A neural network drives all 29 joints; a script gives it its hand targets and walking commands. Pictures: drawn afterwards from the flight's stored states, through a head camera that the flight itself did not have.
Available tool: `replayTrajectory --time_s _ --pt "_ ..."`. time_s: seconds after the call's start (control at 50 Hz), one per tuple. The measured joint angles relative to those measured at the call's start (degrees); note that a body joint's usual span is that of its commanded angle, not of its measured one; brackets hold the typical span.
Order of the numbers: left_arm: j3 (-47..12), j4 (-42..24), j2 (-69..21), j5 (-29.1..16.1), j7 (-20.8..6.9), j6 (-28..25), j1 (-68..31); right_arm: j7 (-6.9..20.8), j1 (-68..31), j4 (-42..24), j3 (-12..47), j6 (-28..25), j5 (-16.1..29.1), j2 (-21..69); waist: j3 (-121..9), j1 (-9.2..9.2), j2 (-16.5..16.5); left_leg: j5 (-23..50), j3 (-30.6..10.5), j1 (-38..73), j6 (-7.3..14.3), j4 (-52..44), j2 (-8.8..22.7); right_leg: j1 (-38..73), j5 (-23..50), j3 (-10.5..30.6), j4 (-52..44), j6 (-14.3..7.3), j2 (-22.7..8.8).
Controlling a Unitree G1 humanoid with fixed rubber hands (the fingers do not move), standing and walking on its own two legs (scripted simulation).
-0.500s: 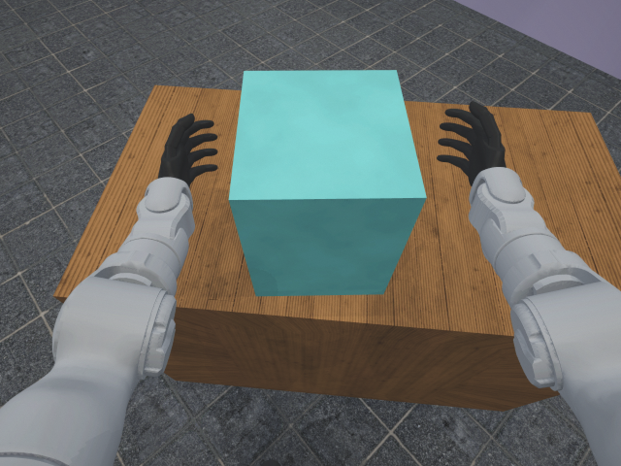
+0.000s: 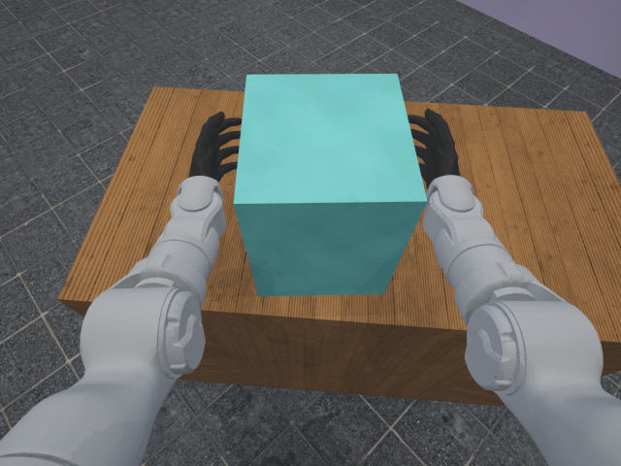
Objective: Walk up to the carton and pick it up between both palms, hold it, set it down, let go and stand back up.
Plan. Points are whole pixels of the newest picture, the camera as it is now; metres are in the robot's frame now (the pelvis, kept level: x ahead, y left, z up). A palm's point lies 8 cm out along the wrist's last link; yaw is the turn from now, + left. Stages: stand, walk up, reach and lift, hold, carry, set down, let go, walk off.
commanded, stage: reach and lift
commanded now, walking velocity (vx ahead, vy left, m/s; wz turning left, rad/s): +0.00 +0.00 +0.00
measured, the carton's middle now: (321, 194) +0.48 +0.04 +0.01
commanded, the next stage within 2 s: none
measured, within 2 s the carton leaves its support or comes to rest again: neither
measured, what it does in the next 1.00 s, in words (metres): stands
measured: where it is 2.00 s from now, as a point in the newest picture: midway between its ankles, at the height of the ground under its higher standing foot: outside the picture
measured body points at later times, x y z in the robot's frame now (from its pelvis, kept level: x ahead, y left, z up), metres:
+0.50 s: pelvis +0.00 +0.00 +0.00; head +0.08 +0.02 +0.44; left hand +0.47 +0.19 +0.09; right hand +0.48 -0.11 +0.10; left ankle +0.02 +0.12 -0.73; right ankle -0.02 -0.12 -0.73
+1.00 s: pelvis +0.02 +0.00 +0.01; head +0.09 +0.02 +0.46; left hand +0.47 +0.18 +0.08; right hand +0.47 -0.11 +0.10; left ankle +0.02 +0.12 -0.73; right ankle -0.02 -0.12 -0.73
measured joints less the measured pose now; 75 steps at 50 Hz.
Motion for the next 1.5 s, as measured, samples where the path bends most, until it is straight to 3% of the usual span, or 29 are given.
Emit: replayTrajectory --time_s 0.12,0.38,0.5,0.58,0.72,0.84,1.06,1.5 --pt "1.96 -1.79 -1.06 2.62 1.29 1.95 0.69 0.63 0.77 -1.32 -4.16 1.02 -4.17 0.88 0.63 0.23 0.15 -0.12 0.44 1.54 0.25 -0.26 0.15 1.89 0.64 0.31 -1.36 0.23 0.08" --pt "0.05 0.63 -0.88 0.23 2.65 3.21 -0.54 0.89 -0.87 0.55 -4.17 3.54 -3.24 0.14 -0.11 0.27 0.32 -0.68 0.62 2.45 0.31 0.55 0.25 2.76 0.12 0.21 -0.55 0.24 0.05" --pt "1.28 0.90 -0.83 1.14 2.14 2.31 -0.53 0.65 -0.74 0.02 -6.24 3.54 -5.37 0.84 0.43 -0.01 -0.09 -0.33 0.43 3.26 0.17 -0.11 0.11 3.39 0.03 -0.11 -0.60 0.07 -0.08" --pt "5.36 -0.31 -1.30 4.84 1.37 1.78 0.05 0.77 0.08 -2.26 -11.12 3.22 -10.42 2.55 1.47 -0.32 -0.37 0.19 0.35 4.57 0.16 -1.32 -0.12 4.56 0.25 -0.32 -1.36 0.02 -0.29" --pt "20.40 -9.00 -6.04 19.34 -0.99 2.17 3.65 4.34 4.40 -14.72 -26.71 2.25 -29.37 10.23 6.26 -0.35 -0.72 1.80 1.03 11.89 0.34 -6.44 -1.02 11.10 1.16 -0.13 -5.02 0.30 -1.14" --pt "25.78 -18.21 -10.75 24.70 -2.27 5.29 7.54 6.03 7.81 -21.72 -30.39 2.46 -34.62 14.95 8.63 0.13 -0.60 1.16 2.28 16.76 0.47 -7.87 -1.22 15.28 0.57 0.57 -5.81 0.59 -1.49" --pt "26.06 -22.88 -12.06 25.60 -4.01 7.76 10.07 5.98 9.29 -23.54 -29.94 2.81 -35.52 16.40 9.63 0.81 -0.60 -0.27 3.49 19.17 0.33 -7.11 -0.85 17.22 -0.72 0.51 -4.79 0.37 -1.52" --pt "25.39 -23.63 -11.94 25.05 -4.21 7.85 10.56 5.25 9.77 -23.16 -28.61 1.79 -34.43 16.26 9.70 0.48 -0.30 -0.22 3.78 19.03 0.34 -6.95 -0.65 17.23 -0.62 -1.01 -4.84 0.22 -1.76"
